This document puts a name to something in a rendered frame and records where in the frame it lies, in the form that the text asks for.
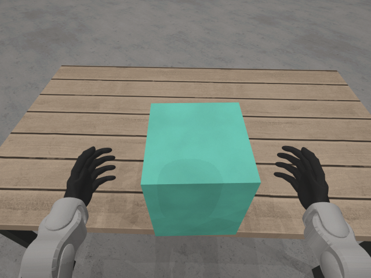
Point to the left robot forearm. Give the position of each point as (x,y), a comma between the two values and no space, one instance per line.
(61,232)

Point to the carton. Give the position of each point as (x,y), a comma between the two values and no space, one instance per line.
(199,174)

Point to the robot left hand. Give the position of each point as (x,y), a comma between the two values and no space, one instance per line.
(82,183)

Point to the robot right hand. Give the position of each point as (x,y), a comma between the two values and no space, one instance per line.
(309,177)

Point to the table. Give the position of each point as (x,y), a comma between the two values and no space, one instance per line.
(86,106)

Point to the right robot forearm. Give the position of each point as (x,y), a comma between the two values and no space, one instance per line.
(333,242)

